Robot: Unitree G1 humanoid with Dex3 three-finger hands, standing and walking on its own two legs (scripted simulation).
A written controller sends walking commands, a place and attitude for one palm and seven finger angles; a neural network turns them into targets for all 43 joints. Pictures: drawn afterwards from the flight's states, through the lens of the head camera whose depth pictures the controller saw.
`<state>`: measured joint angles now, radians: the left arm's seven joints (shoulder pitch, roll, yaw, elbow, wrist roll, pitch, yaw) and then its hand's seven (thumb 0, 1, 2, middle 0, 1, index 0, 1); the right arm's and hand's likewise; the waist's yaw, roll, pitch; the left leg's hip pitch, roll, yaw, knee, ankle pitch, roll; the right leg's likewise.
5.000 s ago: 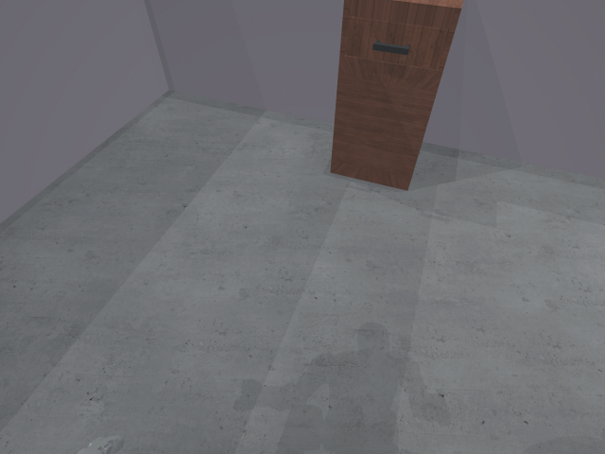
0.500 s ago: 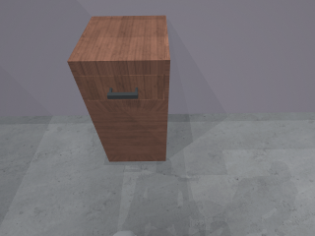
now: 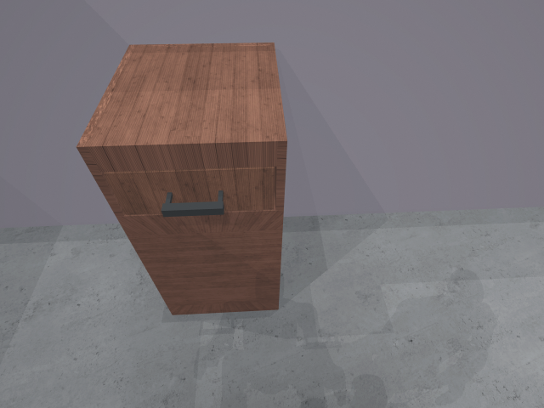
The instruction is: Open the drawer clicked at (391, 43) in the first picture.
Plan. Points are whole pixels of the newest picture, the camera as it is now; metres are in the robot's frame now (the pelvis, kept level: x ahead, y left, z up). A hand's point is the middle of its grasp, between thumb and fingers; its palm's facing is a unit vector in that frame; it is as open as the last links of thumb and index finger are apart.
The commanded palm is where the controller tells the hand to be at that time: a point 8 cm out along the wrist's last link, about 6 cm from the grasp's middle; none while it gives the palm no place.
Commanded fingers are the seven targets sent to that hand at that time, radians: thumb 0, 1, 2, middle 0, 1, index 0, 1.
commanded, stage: come to a stop and stand still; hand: left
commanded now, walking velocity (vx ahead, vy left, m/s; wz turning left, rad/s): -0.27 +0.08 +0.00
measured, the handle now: (194, 202) +0.54 +0.20 -0.08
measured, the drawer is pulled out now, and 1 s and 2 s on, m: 0.00 0.00 0.00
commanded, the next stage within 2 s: look again from close up in 1.32 s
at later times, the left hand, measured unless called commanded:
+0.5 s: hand out of the picture +0.06 +0.21 -0.19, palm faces +0.06 -0.98 -0.20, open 7.4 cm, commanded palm none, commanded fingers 0.00 0.90 0.90 -0.20 -0.30 -0.20 -0.30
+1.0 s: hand out of the picture +0.02 +0.15 -0.17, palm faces +0.00 -0.97 -0.22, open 7.3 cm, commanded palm none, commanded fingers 0.00 0.90 0.90 -0.20 -0.30 -0.20 -0.30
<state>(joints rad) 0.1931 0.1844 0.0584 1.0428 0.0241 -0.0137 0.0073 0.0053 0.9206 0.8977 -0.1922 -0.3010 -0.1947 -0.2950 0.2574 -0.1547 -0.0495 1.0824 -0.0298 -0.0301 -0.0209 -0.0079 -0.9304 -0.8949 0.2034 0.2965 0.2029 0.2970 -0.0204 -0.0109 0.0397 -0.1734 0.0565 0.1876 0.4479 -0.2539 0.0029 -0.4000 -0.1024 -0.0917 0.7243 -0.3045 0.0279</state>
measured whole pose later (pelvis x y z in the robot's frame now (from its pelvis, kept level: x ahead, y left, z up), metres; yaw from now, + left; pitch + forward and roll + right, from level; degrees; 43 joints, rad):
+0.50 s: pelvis +0.01 +0.02 -0.01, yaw +1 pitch -1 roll +0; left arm 0.17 0.21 0.06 1.03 0.02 0.06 0.03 0.00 0.91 0.90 -0.20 -0.30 -0.20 -0.30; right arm 0.21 -0.16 -0.04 1.02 -0.02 0.02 -0.02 0.00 -0.91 -0.90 0.20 0.30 0.20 0.30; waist 0.00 -0.06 0.06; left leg -0.23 0.01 0.06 0.54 -0.30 0.02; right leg -0.38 -0.07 -0.04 0.69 -0.36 0.02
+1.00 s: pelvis +0.00 -0.03 +0.00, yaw -1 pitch -1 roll +1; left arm 0.26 0.14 0.01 1.14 0.01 0.00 0.04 0.02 0.94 0.90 -0.20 -0.30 -0.20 -0.30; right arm 0.27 -0.15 -0.02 1.16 -0.01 0.02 -0.03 0.00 -0.91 -0.90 0.20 0.30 0.20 0.30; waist -0.03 0.02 0.02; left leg -0.15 0.07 0.07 0.40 -0.23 -0.05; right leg -0.12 0.01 -0.07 0.44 -0.30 -0.05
